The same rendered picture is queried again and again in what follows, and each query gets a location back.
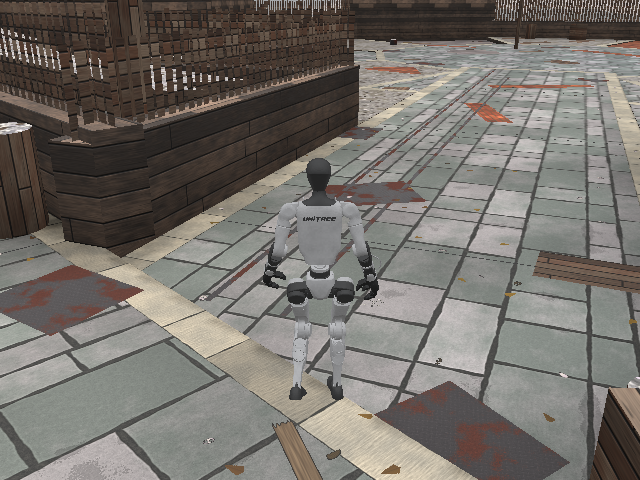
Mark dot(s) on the robot right foot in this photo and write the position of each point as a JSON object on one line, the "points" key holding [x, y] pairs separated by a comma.
{"points": [[336, 392]]}

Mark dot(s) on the robot left shin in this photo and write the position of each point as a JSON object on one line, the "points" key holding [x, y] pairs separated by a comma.
{"points": [[299, 355]]}

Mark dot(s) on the robot left hand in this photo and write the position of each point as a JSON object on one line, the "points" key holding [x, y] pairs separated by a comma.
{"points": [[269, 283]]}

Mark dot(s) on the robot left upper arm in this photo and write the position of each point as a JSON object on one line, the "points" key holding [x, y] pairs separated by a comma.
{"points": [[287, 212]]}

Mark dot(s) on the robot right upper arm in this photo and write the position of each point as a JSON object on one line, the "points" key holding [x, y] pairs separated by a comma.
{"points": [[350, 210]]}

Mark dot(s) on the left robot forearm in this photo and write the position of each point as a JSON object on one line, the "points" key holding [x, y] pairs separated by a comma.
{"points": [[272, 262]]}

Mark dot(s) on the robot right hand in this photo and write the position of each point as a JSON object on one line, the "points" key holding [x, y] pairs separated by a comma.
{"points": [[367, 285]]}

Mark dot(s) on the right robot forearm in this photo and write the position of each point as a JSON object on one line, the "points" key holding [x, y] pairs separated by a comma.
{"points": [[367, 265]]}

